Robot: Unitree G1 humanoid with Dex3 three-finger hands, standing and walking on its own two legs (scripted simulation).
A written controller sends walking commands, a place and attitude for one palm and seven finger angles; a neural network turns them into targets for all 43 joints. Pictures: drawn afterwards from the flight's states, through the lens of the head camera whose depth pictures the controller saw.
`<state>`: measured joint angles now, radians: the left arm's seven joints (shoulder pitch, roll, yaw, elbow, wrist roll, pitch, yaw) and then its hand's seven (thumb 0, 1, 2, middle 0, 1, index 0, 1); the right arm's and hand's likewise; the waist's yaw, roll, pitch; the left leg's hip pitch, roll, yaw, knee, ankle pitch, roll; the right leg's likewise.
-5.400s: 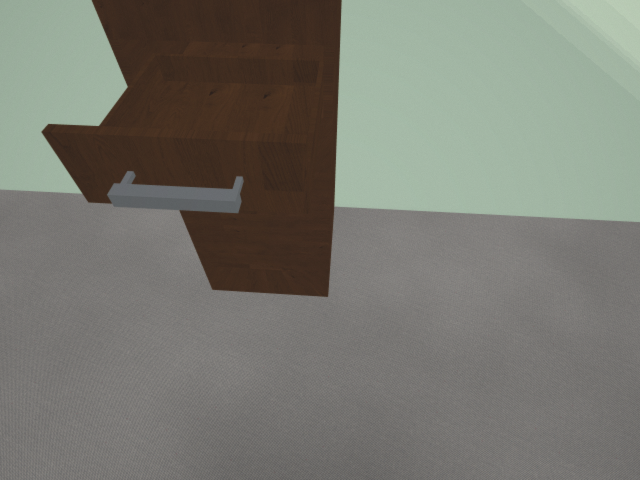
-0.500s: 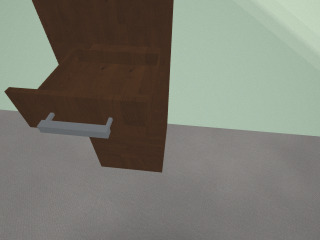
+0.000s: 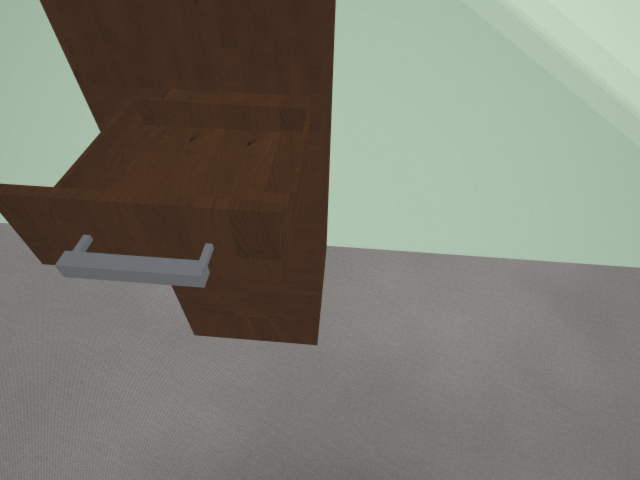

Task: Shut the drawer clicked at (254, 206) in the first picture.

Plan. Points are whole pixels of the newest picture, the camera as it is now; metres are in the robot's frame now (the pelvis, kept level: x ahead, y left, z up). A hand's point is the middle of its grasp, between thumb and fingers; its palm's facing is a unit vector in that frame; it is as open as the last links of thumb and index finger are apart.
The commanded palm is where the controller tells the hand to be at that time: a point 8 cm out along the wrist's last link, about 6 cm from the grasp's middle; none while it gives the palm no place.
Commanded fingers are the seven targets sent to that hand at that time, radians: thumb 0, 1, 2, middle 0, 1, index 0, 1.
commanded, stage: look again from close up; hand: left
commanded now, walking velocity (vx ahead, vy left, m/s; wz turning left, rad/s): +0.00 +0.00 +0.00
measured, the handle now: (140, 257) +0.38 +0.27 +0.07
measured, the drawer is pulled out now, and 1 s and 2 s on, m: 0.29 0.29 0.29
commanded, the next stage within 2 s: shuffle to correct the standing spot in 0.04 s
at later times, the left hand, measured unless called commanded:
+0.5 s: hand out of the picture +0.03 +0.21 -0.19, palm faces +0.05 -0.98 -0.20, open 7.4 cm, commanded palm none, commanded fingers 0.00 0.90 0.90 -0.20 -0.30 -0.20 -0.30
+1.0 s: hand out of the picture +0.16 +0.20 -0.17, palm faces -0.01 -0.98 -0.22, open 7.4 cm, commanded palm none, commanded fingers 0.00 0.90 0.90 -0.20 -0.30 -0.20 -0.30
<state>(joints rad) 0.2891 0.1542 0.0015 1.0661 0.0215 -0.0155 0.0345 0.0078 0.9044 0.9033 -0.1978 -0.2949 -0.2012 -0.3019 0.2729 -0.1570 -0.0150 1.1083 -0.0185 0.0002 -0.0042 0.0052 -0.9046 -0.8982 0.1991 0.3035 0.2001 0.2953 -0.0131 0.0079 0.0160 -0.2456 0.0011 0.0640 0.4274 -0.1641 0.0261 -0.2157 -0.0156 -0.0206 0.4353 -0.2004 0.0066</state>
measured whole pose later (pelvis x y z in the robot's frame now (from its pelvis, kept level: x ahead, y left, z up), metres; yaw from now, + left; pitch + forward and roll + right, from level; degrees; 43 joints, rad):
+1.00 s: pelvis +0.08 +0.03 -0.01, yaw -1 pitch +0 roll +0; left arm 0.18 0.14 0.02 0.99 0.02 0.01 0.05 0.01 0.91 0.90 -0.20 -0.29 -0.20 -0.30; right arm 0.26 -0.14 -0.04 1.08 -0.01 0.02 -0.04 0.02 -0.92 -0.90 0.20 0.30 0.20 0.30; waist -0.03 0.02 0.07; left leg -0.19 -0.04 0.10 0.55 -0.34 0.02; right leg -0.27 -0.02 -0.06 0.56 -0.28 -0.02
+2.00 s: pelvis +0.04 -0.01 +0.00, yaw -1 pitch +0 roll +0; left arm 0.32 0.12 0.01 1.11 0.01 -0.02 0.04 0.01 0.91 0.90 -0.20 -0.29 -0.20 -0.30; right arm 0.35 -0.12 0.00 1.17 -0.02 0.00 -0.02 0.00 -0.91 -0.90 0.20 0.30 0.20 0.30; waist -0.01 0.00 0.01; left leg -0.17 0.01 0.09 0.39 -0.21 0.01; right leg -0.20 0.03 -0.06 0.40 -0.20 -0.05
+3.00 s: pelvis +0.05 -0.01 -0.04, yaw +0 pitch +7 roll +1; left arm 0.55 0.19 0.14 0.08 -0.23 -0.43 -0.33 0.01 0.91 0.90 -0.39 -0.50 -0.32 -0.48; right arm 0.14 -0.25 -0.05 0.55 0.01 -0.26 0.01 0.01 -0.90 -0.90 0.20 0.30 0.20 0.30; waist 0.00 -0.04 -0.11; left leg -0.51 0.00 0.07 0.80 -0.41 0.02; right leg -0.53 0.00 -0.07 0.83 -0.41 -0.05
